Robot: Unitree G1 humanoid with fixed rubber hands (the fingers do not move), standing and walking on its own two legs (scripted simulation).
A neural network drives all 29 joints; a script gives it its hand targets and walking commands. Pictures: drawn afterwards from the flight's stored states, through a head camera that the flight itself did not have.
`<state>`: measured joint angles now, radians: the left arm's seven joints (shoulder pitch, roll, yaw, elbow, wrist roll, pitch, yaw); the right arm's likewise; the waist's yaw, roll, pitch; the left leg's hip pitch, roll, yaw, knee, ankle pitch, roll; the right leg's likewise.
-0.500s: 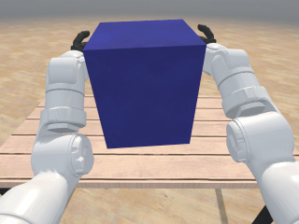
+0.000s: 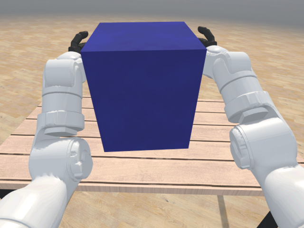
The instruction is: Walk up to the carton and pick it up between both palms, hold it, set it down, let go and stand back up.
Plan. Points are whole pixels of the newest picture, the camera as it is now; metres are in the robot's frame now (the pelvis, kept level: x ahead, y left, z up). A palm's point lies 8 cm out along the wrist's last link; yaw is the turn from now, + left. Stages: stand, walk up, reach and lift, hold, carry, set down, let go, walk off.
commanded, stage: hold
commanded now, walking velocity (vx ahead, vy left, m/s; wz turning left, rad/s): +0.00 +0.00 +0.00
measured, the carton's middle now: (144, 86) +0.37 +0.00 +0.27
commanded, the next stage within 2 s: none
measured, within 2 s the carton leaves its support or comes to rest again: neither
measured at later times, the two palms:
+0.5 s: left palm (80, 62) +0.37 +0.15 +0.32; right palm (211, 54) +0.37 -0.15 +0.35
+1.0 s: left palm (77, 61) +0.37 +0.16 +0.33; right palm (209, 53) +0.37 -0.15 +0.35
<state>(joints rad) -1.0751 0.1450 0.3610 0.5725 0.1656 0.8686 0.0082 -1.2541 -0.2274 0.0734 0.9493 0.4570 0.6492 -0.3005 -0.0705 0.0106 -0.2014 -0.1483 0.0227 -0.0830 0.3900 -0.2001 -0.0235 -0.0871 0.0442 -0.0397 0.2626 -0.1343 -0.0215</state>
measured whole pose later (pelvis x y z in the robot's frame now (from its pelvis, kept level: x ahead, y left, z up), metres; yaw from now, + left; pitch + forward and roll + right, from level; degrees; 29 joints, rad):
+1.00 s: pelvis +0.00 +0.00 +0.00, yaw +0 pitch -2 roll -2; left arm -1.09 0.14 0.36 0.59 0.18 0.88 0.01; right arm -1.29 -0.23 0.05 0.99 0.45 0.67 -0.29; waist -0.07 0.01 -0.22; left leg -0.16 0.02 -0.09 0.40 -0.20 -0.02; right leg -0.10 0.05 -0.02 0.27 -0.14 -0.02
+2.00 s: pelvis +0.00 +0.00 +0.00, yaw +0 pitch -2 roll -2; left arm -1.09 0.13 0.37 0.59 0.19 0.86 0.01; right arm -1.29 -0.24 0.05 1.00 0.45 0.66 -0.29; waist -0.08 0.03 -0.20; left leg -0.16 0.02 -0.09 0.39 -0.20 -0.02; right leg -0.09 0.05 0.00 0.26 -0.13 -0.02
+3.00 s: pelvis +0.01 +0.00 +0.00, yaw +1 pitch -4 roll -1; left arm -0.98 0.07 0.35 0.57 0.20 0.60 0.08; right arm -1.15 -0.17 -0.02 1.05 0.31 0.32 -0.18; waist -0.08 -0.01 -0.09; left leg -0.09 0.01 -0.10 0.38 -0.22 -0.02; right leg -0.02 0.04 -0.02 0.26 -0.16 -0.02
